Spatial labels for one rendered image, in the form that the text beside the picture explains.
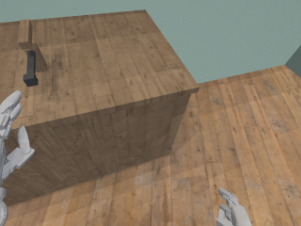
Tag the robot left hand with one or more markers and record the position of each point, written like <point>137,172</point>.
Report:
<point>9,111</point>

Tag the tap lever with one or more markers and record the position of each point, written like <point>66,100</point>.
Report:
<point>30,78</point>

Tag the counter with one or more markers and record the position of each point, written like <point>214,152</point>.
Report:
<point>111,95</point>

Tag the robot right hand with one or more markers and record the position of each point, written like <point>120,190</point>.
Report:
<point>235,214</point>

